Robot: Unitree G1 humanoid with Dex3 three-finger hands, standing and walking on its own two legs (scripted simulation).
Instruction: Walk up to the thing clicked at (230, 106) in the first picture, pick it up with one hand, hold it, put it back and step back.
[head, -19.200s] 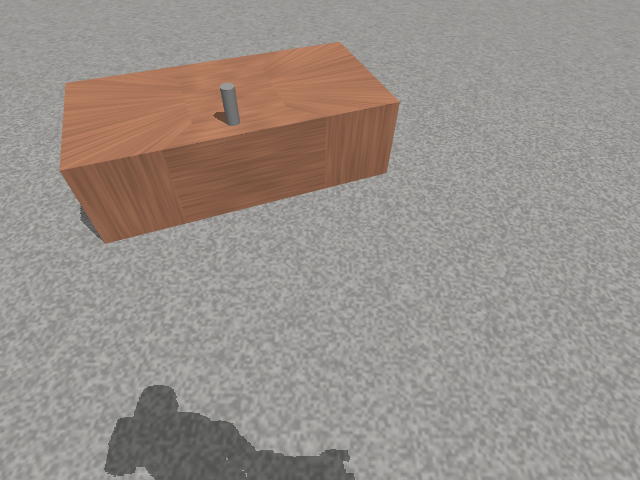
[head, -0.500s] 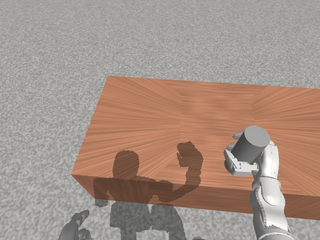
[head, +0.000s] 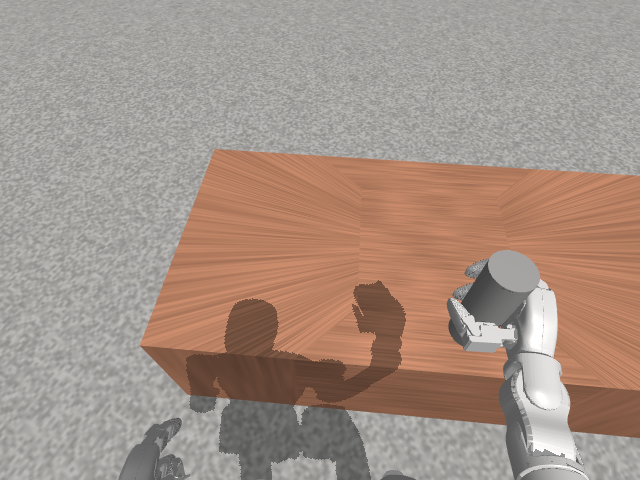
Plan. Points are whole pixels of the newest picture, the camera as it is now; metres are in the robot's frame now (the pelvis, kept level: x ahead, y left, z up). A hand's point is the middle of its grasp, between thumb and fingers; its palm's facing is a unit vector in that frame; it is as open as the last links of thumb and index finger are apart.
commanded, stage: hold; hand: right
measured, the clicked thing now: (488, 304) +0.33 -0.18 +0.05
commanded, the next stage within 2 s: crouch in 0.02 s
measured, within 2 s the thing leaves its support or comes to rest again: neither
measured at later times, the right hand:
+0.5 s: hand (463, 309) +0.35 -0.18 -0.03, palm faces +0.18 +0.98 +0.00, open 7.6 cm
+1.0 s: hand (448, 307) +0.41 -0.20 -0.14, palm faces +0.18 +0.98 +0.01, open 7.6 cm
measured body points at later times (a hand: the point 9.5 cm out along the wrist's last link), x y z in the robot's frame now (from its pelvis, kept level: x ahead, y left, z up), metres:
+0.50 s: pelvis -0.02 +0.00 -0.03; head +0.08 -0.01 +0.41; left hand +0.11 +0.26 -0.14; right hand +0.34 -0.23 -0.03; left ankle -0.02 +0.13 -0.71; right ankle +0.03 -0.13 -0.71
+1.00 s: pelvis -0.04 +0.00 -0.13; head +0.12 -0.02 +0.29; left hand +0.04 +0.26 -0.26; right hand +0.40 -0.25 -0.14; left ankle -0.02 +0.13 -0.71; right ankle +0.03 -0.13 -0.71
